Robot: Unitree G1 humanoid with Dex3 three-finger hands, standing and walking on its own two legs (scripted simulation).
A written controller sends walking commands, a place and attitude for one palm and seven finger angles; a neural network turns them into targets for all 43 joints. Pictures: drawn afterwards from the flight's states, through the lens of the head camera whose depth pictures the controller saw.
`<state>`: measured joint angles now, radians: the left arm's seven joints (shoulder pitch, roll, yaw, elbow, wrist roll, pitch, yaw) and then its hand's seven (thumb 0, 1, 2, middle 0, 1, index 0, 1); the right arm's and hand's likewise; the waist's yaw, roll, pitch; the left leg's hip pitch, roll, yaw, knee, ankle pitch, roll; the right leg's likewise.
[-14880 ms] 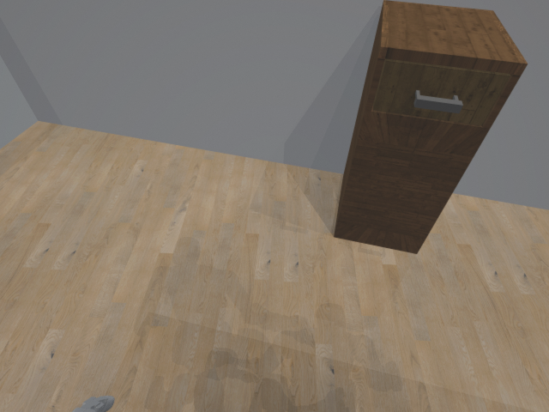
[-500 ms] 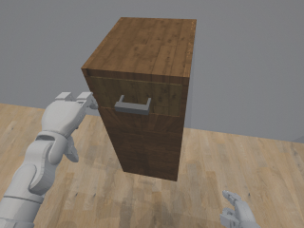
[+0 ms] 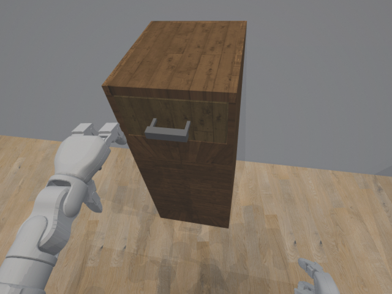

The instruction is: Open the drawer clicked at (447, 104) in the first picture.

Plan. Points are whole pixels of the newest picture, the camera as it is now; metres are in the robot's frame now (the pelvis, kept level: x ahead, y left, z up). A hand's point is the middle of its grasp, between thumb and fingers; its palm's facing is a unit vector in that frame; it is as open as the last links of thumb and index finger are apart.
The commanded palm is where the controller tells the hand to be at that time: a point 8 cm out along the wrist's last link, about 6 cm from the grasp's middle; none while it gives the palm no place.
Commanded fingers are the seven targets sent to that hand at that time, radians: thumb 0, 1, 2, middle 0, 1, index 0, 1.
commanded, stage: move the hooked fingers above the handle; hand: left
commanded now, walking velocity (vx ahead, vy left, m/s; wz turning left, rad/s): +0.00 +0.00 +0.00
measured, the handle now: (168, 128) +0.55 +0.17 -0.01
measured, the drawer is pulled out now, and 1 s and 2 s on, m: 0.00 0.00 0.00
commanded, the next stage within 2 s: none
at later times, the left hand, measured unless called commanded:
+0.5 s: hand (128, 153) +0.37 +0.21 +0.08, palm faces -0.03 -0.05 -1.00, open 13.8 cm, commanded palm +0.35 +0.21 +0.14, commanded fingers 0.00 -0.50 0.30 -0.30 -1.20 -0.30 -1.20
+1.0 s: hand (150, 142) +0.43 +0.17 +0.06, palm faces -0.05 -0.04 -1.00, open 13.8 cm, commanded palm +0.42 +0.19 +0.12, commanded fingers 0.00 -0.50 0.30 -0.30 -1.20 -0.30 -1.20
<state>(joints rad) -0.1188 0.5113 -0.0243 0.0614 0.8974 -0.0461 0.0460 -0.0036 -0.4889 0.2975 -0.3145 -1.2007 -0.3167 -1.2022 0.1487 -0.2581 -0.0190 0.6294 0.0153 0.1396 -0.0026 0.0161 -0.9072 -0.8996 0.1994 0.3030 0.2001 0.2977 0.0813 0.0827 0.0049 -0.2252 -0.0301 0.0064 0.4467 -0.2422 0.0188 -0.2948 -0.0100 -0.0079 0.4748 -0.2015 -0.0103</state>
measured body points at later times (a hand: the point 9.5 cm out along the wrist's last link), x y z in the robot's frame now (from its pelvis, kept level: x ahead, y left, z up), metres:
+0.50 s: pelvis +0.01 -0.01 +0.00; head +0.05 -0.04 +0.45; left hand +0.37 +0.21 +0.13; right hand +0.16 -0.26 -0.13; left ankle -0.01 +0.11 -0.74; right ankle +0.03 -0.11 -0.74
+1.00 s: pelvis +0.03 +0.00 -0.01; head +0.07 -0.03 +0.44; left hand +0.42 +0.17 +0.11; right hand +0.16 -0.25 -0.14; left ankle -0.01 +0.11 -0.74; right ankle +0.03 -0.11 -0.74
